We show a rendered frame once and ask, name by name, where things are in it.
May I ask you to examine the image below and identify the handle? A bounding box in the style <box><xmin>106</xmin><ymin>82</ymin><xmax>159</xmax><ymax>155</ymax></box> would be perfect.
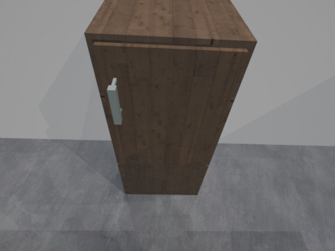
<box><xmin>107</xmin><ymin>78</ymin><xmax>122</xmax><ymax>124</ymax></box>

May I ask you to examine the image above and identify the cupboard door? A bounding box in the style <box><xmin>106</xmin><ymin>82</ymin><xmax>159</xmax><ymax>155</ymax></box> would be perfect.
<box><xmin>93</xmin><ymin>42</ymin><xmax>248</xmax><ymax>166</ymax></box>

